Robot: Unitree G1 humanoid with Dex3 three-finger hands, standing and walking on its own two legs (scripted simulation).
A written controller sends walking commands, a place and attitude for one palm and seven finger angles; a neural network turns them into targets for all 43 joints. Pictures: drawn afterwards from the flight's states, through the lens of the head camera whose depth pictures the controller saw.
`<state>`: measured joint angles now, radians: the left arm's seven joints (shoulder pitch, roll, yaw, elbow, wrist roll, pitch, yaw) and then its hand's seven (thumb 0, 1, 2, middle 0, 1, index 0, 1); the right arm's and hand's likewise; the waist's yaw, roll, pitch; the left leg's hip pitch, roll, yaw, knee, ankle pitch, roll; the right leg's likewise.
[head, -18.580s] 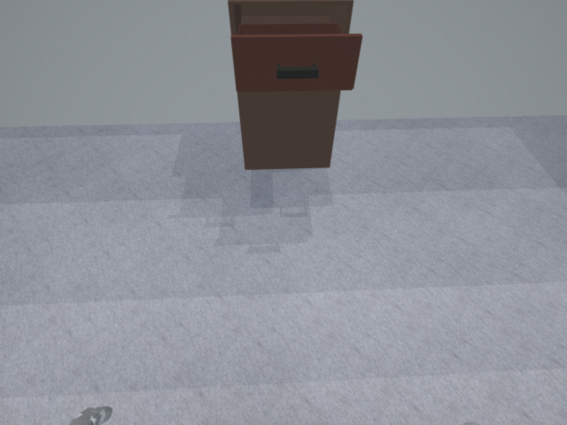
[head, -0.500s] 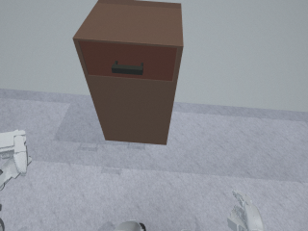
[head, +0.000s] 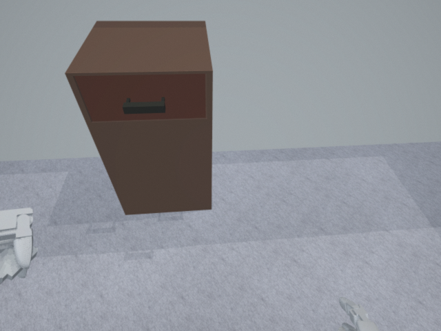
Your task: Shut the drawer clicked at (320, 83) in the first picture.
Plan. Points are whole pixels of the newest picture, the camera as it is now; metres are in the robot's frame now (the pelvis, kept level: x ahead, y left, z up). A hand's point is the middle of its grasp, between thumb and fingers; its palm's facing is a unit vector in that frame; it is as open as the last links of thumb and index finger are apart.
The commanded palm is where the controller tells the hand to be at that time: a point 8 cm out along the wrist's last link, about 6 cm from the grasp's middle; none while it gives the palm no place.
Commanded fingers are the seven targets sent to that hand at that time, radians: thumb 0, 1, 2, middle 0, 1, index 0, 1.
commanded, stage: stop stepping back and stand still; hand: left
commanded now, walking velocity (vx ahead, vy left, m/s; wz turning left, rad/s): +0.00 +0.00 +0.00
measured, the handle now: (145, 103) +0.82 +0.26 -0.05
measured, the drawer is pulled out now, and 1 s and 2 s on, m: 0.00 0.00 0.00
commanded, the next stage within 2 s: let the arm hang, fingers relaxed in 0.50 s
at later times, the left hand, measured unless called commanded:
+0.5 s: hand out of the picture +0.15 +0.25 +0.17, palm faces +0.41 -0.81 -0.43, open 3.2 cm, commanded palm +0.10 +0.30 +0.18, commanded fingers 0.00 0.90 0.90 -1.40 -1.60 -1.40 -1.60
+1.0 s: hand out of the picture -0.07 +0.20 -0.18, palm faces +0.10 -0.97 -0.21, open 3.6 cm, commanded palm none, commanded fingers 0.00 0.90 0.90 -0.56 -0.69 -0.56 -0.69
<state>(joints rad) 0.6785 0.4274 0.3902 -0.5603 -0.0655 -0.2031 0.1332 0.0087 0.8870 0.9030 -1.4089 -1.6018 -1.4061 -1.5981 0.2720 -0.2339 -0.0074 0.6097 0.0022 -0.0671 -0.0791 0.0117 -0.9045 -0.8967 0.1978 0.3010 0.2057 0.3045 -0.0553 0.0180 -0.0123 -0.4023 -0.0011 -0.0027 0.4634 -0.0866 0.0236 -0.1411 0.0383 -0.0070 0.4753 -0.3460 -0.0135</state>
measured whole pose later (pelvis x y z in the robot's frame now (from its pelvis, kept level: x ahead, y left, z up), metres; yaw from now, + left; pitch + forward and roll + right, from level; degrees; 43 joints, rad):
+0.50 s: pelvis -0.01 +0.01 +0.00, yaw +3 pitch +0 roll -2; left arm 0.66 0.36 0.34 -0.59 -0.04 -0.21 0.15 0.01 0.89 0.90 -1.41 -1.60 -1.41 -1.60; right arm 0.23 -0.19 0.02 0.63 -0.01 -0.08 -0.06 0.01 -0.90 -0.90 0.20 0.30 0.21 0.31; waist 0.01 0.03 -0.02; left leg -0.34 0.00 -0.03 0.54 -0.21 0.02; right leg -0.17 0.05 -0.01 0.49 -0.33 -0.02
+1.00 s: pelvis -0.04 +0.01 +0.00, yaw +4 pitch -1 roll -1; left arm 0.33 0.23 0.03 1.01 0.02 0.04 0.02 0.01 0.90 0.90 -0.91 -1.14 -0.91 -1.11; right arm 0.29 -0.19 0.00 1.01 -0.03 0.04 -0.02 0.01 -0.91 -0.90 0.20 0.30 0.20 0.30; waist 0.01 -0.03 0.07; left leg -0.34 -0.01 -0.05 0.51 -0.15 0.01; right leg -0.17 0.04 -0.05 0.49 -0.29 -0.03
